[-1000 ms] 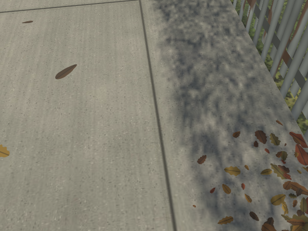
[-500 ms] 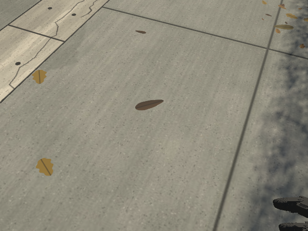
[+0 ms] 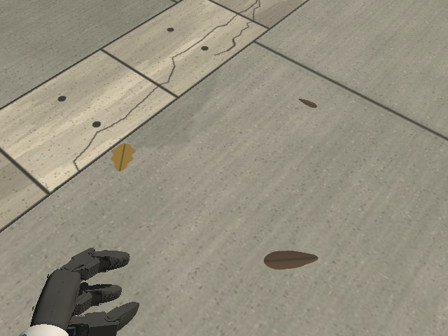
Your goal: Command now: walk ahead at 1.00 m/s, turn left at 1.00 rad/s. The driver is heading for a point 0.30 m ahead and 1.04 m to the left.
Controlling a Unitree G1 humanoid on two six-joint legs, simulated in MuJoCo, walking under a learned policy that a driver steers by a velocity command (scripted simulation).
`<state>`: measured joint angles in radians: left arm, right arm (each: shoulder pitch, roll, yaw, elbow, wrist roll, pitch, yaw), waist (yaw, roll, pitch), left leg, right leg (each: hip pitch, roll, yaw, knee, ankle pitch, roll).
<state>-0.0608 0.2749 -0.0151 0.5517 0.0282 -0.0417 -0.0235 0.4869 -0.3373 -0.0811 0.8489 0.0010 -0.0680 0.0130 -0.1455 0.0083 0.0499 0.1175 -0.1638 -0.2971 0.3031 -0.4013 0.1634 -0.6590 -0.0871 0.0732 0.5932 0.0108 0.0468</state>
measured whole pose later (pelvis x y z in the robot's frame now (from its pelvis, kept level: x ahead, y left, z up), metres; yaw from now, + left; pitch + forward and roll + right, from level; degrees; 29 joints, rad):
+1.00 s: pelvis +0.90 +0.24 -0.01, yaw +36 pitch +1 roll -1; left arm 0.11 0.28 0.02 0.71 0.05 -0.06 -0.01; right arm 0.42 -0.29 -0.03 0.94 0.00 -0.08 -0.01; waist -0.05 0.01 0.05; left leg -0.11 -0.09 -0.08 1.15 -0.34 0.14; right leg -0.48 -0.01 -0.12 0.64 -0.18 -0.05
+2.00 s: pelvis +1.48 +1.00 +0.00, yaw +89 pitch +1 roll -3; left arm 0.35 0.33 0.06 0.77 0.04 -0.07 0.00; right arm 0.14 -0.37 -0.07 0.69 -0.03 -0.01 0.03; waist 0.02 0.04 0.02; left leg -0.65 -0.01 -0.01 1.39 -0.28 0.11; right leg -0.18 -0.03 -0.17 0.49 -0.32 0.03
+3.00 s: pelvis +1.38 +1.47 -0.01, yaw +149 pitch +1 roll -3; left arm 0.15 0.33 0.09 0.64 -0.02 -0.01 -0.02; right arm 0.22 -0.28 -0.03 0.68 0.03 0.04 0.02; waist 0.01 -0.06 -0.01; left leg -0.35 0.00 -0.01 0.75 -0.45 0.08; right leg -0.49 -0.09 -0.03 0.95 -0.46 0.04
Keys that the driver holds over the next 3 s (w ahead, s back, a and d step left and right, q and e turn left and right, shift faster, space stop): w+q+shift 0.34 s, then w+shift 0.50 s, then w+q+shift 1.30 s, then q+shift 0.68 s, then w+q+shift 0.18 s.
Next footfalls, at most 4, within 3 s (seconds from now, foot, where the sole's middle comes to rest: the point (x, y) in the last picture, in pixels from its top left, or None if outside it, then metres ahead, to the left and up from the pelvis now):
0.06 right None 0.25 -0.18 -0.76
0.50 left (162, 291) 0.60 0.13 -0.76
0.92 right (127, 168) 1.08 0.23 -0.76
1.38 left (14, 139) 1.28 0.66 -0.76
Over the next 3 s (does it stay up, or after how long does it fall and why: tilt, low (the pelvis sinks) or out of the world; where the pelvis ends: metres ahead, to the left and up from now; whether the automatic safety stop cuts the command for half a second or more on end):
stays up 1.38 1.47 -0.01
